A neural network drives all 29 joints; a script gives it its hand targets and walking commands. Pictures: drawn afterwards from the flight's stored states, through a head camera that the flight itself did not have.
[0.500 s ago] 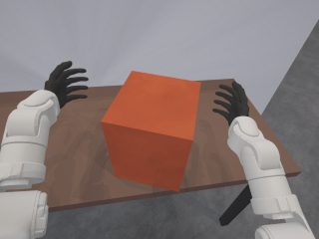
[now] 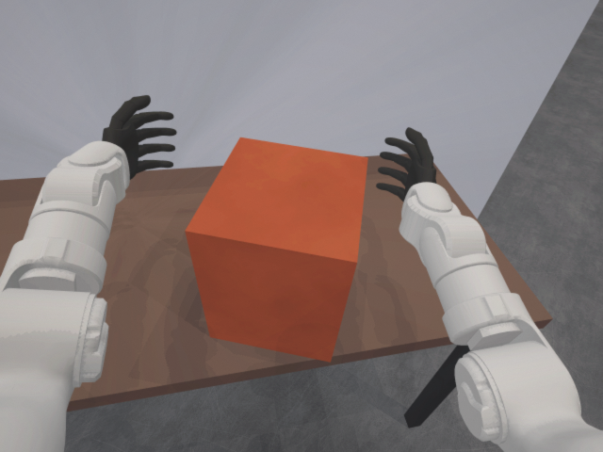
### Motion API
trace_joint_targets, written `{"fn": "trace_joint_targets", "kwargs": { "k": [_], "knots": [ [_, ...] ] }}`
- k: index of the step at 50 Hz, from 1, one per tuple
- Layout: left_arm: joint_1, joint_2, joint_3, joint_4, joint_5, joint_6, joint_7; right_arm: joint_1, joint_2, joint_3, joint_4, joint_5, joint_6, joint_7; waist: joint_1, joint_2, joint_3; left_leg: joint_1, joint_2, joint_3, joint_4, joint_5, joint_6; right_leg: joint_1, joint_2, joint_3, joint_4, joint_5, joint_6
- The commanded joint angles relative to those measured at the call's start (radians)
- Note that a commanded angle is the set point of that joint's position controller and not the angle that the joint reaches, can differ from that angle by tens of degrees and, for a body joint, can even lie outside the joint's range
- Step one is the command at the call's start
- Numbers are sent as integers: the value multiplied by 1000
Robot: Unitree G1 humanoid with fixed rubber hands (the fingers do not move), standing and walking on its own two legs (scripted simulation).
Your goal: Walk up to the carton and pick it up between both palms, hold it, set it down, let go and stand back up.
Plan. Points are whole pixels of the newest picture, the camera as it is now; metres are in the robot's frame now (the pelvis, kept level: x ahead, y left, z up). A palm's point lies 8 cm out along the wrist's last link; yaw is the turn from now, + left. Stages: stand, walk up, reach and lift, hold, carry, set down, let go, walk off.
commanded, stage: reach and lift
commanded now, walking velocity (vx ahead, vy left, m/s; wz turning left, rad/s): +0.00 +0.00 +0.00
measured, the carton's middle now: (285, 250) +0.43 -0.03 +0.04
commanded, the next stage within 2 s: none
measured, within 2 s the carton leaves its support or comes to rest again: neither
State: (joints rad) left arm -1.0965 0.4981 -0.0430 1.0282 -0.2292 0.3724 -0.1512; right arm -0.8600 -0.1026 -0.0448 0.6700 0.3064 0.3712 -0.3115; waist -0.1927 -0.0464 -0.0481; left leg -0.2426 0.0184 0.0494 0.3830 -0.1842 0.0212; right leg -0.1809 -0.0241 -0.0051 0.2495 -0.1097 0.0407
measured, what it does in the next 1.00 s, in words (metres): stands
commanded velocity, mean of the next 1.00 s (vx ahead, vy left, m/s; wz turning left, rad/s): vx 0.00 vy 0.00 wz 0.00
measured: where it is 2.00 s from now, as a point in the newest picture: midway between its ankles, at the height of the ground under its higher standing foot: outside the picture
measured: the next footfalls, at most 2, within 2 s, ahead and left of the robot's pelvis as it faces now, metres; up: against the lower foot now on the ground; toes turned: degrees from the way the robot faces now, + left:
none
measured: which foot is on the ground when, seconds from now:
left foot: down 0.00-1.00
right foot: down 0.00-1.00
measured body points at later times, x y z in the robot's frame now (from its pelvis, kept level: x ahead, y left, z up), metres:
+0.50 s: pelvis +0.00 +0.00 -0.01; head +0.03 +0.03 +0.44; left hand +0.48 +0.15 +0.10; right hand +0.39 -0.19 +0.08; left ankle +0.01 +0.10 -0.75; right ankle +0.01 -0.15 -0.75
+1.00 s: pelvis -0.01 +0.00 -0.01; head +0.04 +0.04 +0.43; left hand +0.48 +0.12 +0.08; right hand +0.40 -0.18 +0.08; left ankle +0.01 +0.10 -0.75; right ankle +0.01 -0.15 -0.75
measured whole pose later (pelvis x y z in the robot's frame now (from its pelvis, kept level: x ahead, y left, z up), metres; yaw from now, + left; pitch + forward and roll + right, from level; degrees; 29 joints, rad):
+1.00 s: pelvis -0.01 +0.00 -0.01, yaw +0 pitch +12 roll -2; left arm -1.04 0.26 0.01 1.34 -0.15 -0.05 -0.05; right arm -0.81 0.04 -0.14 1.01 0.15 -0.07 -0.36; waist -0.16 -0.03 -0.14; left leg -0.52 0.03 0.04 0.54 -0.23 0.02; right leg -0.46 -0.01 -0.01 0.42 -0.16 0.04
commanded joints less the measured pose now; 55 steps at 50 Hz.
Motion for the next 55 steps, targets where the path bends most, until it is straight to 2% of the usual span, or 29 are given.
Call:
{"fn": "trace_joint_targets", "kwargs": {
  "k": [1, 3, 4, 5, 9, 11, 14, 17, 19, 21, 22, 23, 24, 26, 28, 30, 32, 33, 34, 37, 41, 45, 47, 48, 50, 51, 53, 54, 55],
  "knots": [
    [-372, 119, 75, -172, 26, -93, 9, -349, -74, -28, -174, -22, -110, -9, 15, 145, -493, 284, -23, 6, 22, 350, -56, 124, 65, -62, 34, 365, -41],
    [-376, 107, 68, -64, 25, -126, 12, -364, -56, -16, -123, -51, -146, -17, 15, 112, -391, 204, -25, 7, 16, 265, -48, 89, 56, -63, 38, 297, -24],
    [-385, 107, 63, -134, 42, -144, 29, -364, -74, -36, -176, -54, -165, -17, 11, 139, -460, 245, -29, 6, 18, 309, -52, 89, 64, -69, 50, 359, -29],
    [-375, 71, 60, -56, 34, -160, 35, -362, -55, -35, -123, -68, -183, -17, 25, 138, -411, 218, -27, 2, 23, 275, -50, 55, 60, -68, 55, 294, -30],
    [-380, 43, 33, -60, 18, -251, 62, -354, -15, -30, -118, -92, -257, -10, 29, 150, -474, 223, -22, 7, 37, 245, -58, -2, 49, -62, 52, 225, -39],
    [-386, 22, 21, -25, 14, -298, 63, -299, 15, -56, -21, -129, -278, -7, 1, 163, -497, 214, -13, 5, 50, 180, -67, -60, 44, -68, 69, 169, -41],
    [-420, 39, 38, -60, 22, -342, 82, -313, -15, -72, -13, -141, -324, -4, 33, 219, -576, 223, -15, 1, 71, 231, -78, -84, 50, -70, 93, 195, -42],
    [-393, -3, 19, 99, 9, -387, 79, -312, 24, -71, 73, -156, -366, -9, 11, 183, -550, 170, -14, -6, 108, 217, -72, -134, 40, -73, 118, 184, -40],
    [-368, -8, 44, 96, 22, -413, 73, -320, 24, -63, 35, -153, -386, -6, 21, 144, -573, 149, -24, 5, 106, 234, -61, -92, 37, -77, 131, 238, -30],
    [-373, 9, 44, 139, 34, -446, 76, -327, -2, -57, 105, -148, -422, -7, 29, 168, -598, 151, -21, -5, 130, 276, -70, -133, 34, -76, 160, 293, -23],
    [-344, 5, 52, 148, 35, -448, 78, -312, 5, -33, 111, -137, -436, -7, 44, 139, -601, 165, -19, -9, 137, 331, -65, -97, 46, -74, 159, 308, -30],
    [-347, -15, 40, 130, 32, -457, 77, -291, 7, -50, 112, -136, -448, -8, 17, 173, -613, 154, -17, -16, 146, 317, -78, -133, 44, -75, 164, 304, -28],
    [-349, -12, 54, 108, 46, -460, 73, -303, -4, -40, 114, -133, -460, -11, 27, 177, -647, 170, -20, -2, 152, 347, -81, -111, 43, -73, 161, 334, -25],
    [-375, -31, 38, 196, 41, -468, 67, -309, 19, -26, 192, -134, -469, -16, 14, 146, -570, 131, -19, -11, 149, 305, -74, -144, 41, -76, 167, 300, -21],
    [-357, -20, 40, 170, 36, -478, 76, -315, 24, -35, 161, -128, -494, -19, 41, 159, -606, 130, -10, -16, 151, 305, -70, -136, 42, -74, 161, 273, -27],
    [-391, -46, 20, 165, 18, -475, 76, -322, 40, -41, 190, -126, -491, -22, 3, 165, -566, 115, -16, -14, 162, 308, -71, -160, 38, -73, 152, 279, -25],
    [-373, -60, 4, 187, 27, -473, 77, -337, 33, -32, 207, -118, -499, -21, 6, 165, -557, 127, -9, -18, 156, 318, -91, -183, 47, -82, 153, 256, -31],
    [-367, -42, 29, 167, 25, -472, 78, -340, 37, -19, 181, -114, -500, -20, 39, 178, -580, 123, -8, -11, 160, 314, -86, -175, 46, -81, 160, 246, -28],
    [-394, -60, 14, 146, 26, -471, 83, -348, 11, -48, 202, -116, -502, -24, 13, 200, -594, 108, -7, -18, 168, 308, -94, -188, 54, -85, 163, 241, -30],
    [-381, -72, 17, 168, 30, -466, 90, -375, 35, -15, 196, -98, -494, -21, 39, 173, -603, 121, -3, -10, 167, 305, -87, -177, 48, -75, 166, 225, -35],
    [-411, -132, -6, 148, 46, -474, 91, -376, 88, -34, 212, -124, -486, -13, 30, 209, -613, 122, -8, -11, 168, 286, -85, -246, 42, -82, 167, 170, -42],
    [-419, -122, 53, 131, 57, -473, 94, -433, 104, -42, 148, -145, -485, -25, 52, 139, -625, 79, -7, 4, 160, 234, -65, -184, 43, -80, 171, 194, -22],
    [-392, -139, 57, 118, 85, -468, 105, -382, 82, -94, 170, -184, -482, -32, 27, 151, -620, 87, -4, -12, 135, 212, -77, -175, 46, -87, 162, 172, -25],
    [-397, -129, 80, 143, 87, -462, 105, -408, 122, -65, 176, -159, -475, -36, 64, 133, -591, 85, -5, -6, 143, 230, -64, -145, 43, -71, 169, 188, -21],
    [-403, -168, 91, 90, 113, -461, 108, -391, 119, -74, 165, -184, -481, -35, 39, 152, -605, 109, -9, 2, 142, 249, -73, -157, 39, -80, 166, 222, -20],
    [-397, -153, 112, 83, 123, -452, 112, -391, 135, -77, 171, -177, -483, -40, 62, 169, -613, 105, -10, 6, 142, 277, -69, -133, 46, -74, 158, 242, -21],
    [-404, -214, 101, 78, 144, -431, 113, -392, 134, -92, 202, -194, -490, -48, 23, 185, -602, 134, -9, 4, 146, 286, -85, -162, 52, -91, 156, 250, -18],
    [-408, -211, 124, 68, 176, -431, 114, -395, 161, -77, 172, -196, -497, -42, 63, 181, -639, 133, -6, 9, 153, 300, -74, -148, 54, -84, 156, 236, -24],
    [-405, -210, 127, 79, 178, -431, 111, -382, 207, -68, 166, -209, -498, -41, 63, 140, -600, 119, -8, 22, 141, 288, -68, -125, 46, -81, 147, 249, -18]
  ]
}}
